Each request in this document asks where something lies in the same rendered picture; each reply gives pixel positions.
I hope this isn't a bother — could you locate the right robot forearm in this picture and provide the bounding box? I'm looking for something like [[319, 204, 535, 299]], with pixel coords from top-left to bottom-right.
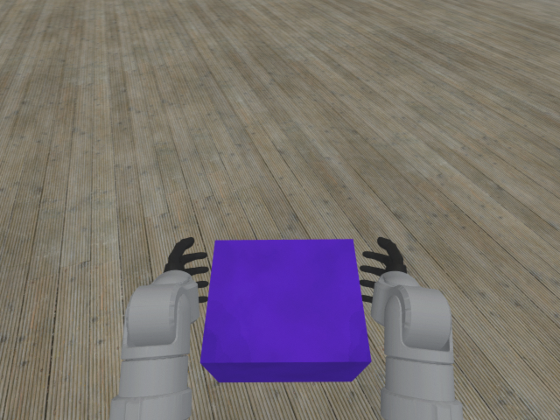
[[370, 271, 463, 420]]

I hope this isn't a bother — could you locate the robot right hand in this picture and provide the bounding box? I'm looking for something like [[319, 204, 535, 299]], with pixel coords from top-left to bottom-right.
[[360, 237, 407, 303]]

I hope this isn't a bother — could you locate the robot left hand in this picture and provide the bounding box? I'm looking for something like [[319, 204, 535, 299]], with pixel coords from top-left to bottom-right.
[[164, 237, 209, 303]]

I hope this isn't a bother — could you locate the carton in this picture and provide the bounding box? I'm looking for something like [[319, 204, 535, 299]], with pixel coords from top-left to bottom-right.
[[200, 239, 372, 382]]

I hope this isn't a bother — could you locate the left robot forearm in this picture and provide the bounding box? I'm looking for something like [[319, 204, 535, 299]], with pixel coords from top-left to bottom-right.
[[109, 270, 200, 420]]

